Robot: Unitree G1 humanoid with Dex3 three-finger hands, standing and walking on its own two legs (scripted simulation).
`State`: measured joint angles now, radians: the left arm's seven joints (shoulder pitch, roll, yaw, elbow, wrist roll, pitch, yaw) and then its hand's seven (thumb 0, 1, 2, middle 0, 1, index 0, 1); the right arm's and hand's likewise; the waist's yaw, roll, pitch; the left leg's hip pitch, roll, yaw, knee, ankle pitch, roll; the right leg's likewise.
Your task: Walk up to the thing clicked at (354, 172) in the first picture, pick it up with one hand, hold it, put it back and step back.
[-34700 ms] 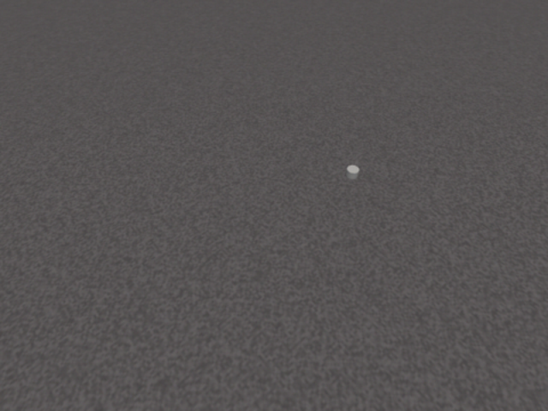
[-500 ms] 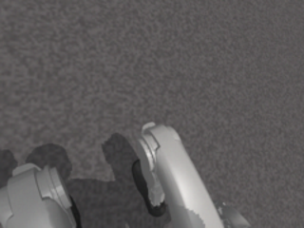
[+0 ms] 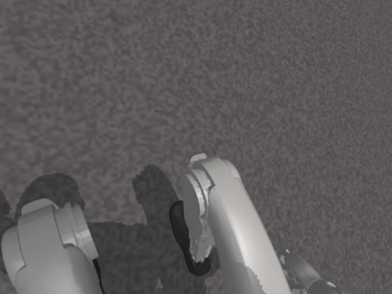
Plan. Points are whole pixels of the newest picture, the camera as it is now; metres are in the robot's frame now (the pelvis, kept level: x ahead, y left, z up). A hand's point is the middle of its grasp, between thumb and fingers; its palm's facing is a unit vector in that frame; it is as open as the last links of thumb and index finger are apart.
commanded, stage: rest palm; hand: left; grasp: from above
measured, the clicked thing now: out of the picture +0.48 +0.36 -0.30
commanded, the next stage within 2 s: close in 1.66 s
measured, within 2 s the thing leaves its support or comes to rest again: neither
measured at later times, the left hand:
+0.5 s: hand out of the picture +0.47 +0.35 -0.24, palm faces -0.44 -0.13 -0.89, open 14.3 cm
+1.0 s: hand out of the picture +0.46 +0.34 -0.25, palm faces -0.43 -0.14 -0.89, open 14.3 cm
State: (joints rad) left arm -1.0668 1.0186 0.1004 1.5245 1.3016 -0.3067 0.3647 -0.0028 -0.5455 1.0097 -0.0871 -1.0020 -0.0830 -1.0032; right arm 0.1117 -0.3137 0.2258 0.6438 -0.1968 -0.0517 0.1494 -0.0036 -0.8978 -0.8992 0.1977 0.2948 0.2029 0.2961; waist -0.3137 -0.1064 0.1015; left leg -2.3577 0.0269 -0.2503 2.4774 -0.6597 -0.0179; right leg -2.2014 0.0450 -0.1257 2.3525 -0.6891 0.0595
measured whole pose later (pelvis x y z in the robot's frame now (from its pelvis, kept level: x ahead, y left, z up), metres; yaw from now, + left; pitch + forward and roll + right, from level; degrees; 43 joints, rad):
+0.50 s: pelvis +0.00 +0.00 -0.01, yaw -2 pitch +28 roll -14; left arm -1.07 1.11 0.17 1.64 1.28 -0.22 0.48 0.00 -0.53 0.99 -0.08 -0.98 -0.07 -0.98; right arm 0.12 -0.32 0.30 0.64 -0.24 -0.16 0.18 0.00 -0.90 -0.90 0.20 0.29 0.20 0.30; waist -0.38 -0.14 0.17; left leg -2.38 0.04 -0.28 2.54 -0.68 -0.01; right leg -2.23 0.07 -0.14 2.39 -0.68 0.08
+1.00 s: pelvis +0.00 +0.00 -0.01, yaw -3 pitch +26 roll -15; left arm -1.07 1.11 0.12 1.69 1.29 -0.26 0.55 0.00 -0.52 0.99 -0.08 -0.97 -0.07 -0.98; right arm 0.06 -0.34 0.33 0.63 -0.26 -0.18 0.19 0.00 -0.90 -0.90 0.20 0.29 0.20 0.30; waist -0.37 -0.17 0.19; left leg -2.36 0.04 -0.31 2.55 -0.69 -0.02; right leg -2.20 0.08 -0.16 2.38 -0.68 0.08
